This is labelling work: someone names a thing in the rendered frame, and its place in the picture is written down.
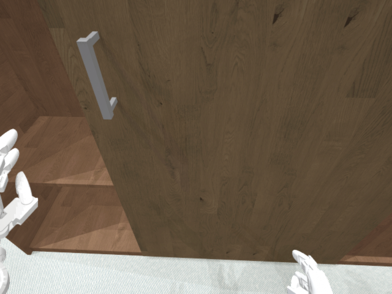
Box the right robot hand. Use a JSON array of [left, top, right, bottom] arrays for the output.
[[287, 250, 333, 294]]

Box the handle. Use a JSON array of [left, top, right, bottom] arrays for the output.
[[77, 31, 118, 119]]

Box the wardrobe door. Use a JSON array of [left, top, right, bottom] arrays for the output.
[[346, 213, 392, 257], [37, 0, 392, 265]]

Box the left robot hand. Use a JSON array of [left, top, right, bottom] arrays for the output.
[[0, 129, 38, 243]]

